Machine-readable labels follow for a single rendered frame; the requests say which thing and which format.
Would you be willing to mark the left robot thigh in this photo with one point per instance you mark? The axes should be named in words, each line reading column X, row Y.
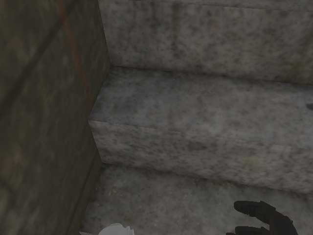
column 117, row 230

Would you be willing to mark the right robot hand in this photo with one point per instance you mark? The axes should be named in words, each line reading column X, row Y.
column 279, row 224

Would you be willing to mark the left robot shin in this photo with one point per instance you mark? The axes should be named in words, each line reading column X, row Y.
column 114, row 224

